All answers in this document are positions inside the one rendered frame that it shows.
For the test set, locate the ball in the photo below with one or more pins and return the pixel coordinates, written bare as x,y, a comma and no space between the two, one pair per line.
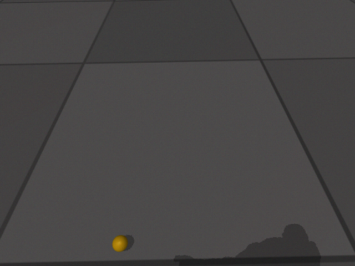
120,243

